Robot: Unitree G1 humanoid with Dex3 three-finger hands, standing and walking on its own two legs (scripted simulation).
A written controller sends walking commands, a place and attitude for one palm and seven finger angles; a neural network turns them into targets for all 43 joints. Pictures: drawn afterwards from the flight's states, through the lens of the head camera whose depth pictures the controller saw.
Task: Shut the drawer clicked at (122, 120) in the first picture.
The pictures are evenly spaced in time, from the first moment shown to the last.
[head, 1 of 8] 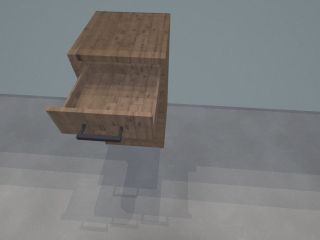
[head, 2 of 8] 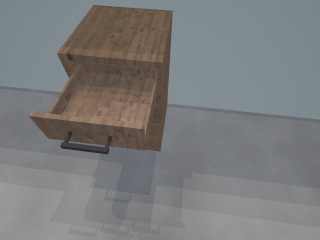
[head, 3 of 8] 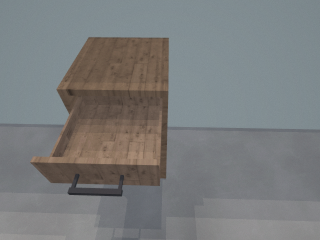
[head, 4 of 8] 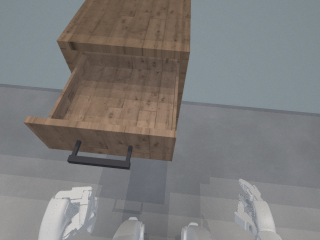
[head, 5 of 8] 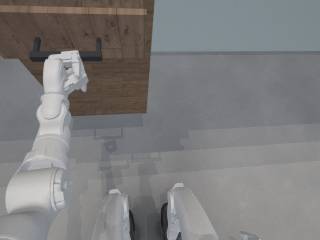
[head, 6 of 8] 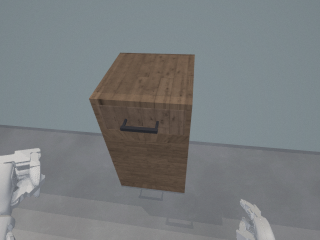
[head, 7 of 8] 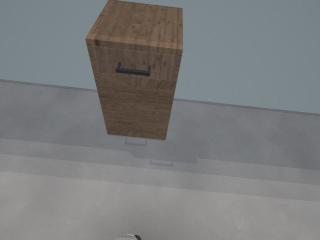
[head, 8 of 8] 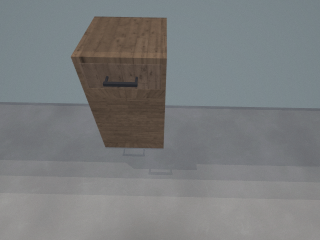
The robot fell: no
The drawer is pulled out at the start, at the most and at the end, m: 0.30 0.30 0.00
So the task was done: yes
